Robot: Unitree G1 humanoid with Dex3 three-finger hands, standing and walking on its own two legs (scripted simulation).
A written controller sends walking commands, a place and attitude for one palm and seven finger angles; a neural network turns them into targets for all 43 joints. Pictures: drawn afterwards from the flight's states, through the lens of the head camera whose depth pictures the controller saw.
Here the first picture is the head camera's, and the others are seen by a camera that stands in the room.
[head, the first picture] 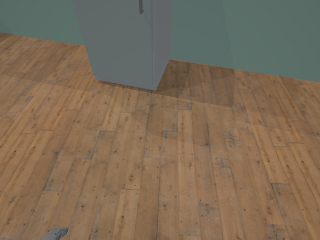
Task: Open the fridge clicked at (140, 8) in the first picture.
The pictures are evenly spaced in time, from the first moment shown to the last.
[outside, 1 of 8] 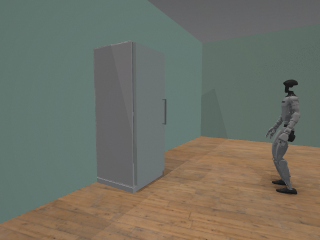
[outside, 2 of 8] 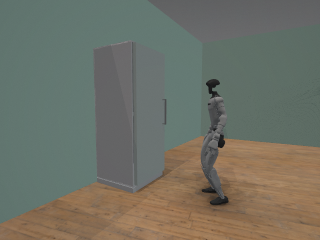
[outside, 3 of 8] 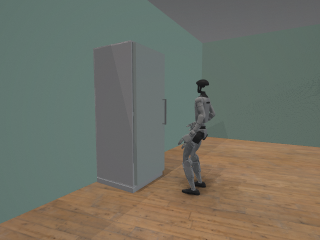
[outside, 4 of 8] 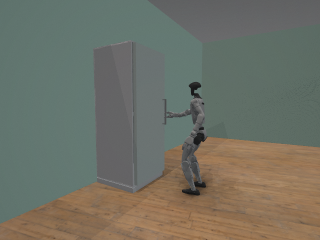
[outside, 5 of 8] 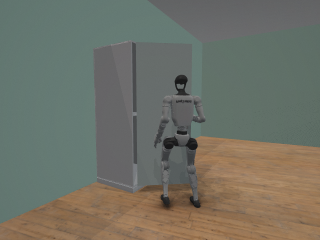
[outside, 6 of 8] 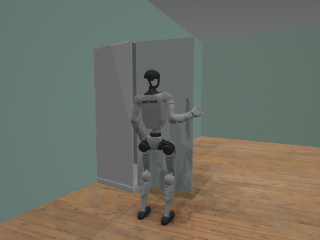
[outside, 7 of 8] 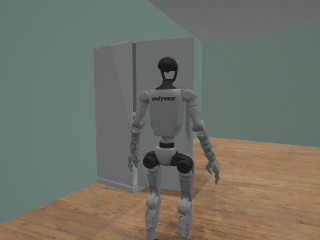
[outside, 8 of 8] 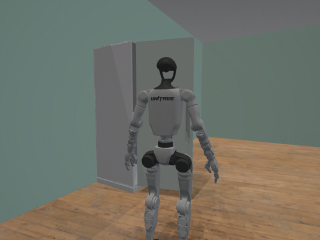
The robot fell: no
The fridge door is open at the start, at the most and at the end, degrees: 0 78 73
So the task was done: yes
